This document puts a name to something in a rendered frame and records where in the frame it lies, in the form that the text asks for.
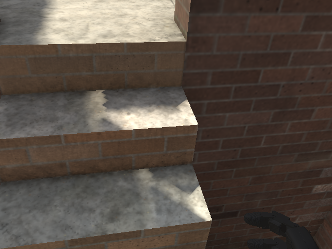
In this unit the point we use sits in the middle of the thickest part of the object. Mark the stairs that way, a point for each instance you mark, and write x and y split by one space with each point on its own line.
96 148

